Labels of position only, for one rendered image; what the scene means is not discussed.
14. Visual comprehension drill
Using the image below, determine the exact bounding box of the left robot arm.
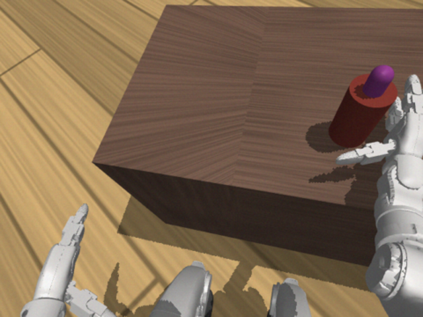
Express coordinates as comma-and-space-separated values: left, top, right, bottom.
20, 298, 66, 317

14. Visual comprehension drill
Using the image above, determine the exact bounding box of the right robot arm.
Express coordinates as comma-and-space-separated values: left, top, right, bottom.
365, 155, 423, 317

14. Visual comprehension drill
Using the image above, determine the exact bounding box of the bottle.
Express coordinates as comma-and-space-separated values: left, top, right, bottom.
328, 65, 398, 148

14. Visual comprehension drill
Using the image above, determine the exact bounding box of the left robot hand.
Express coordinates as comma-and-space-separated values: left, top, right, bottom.
33, 203, 117, 317

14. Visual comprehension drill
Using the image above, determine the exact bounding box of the right robot hand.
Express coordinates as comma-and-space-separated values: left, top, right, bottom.
336, 75, 423, 165

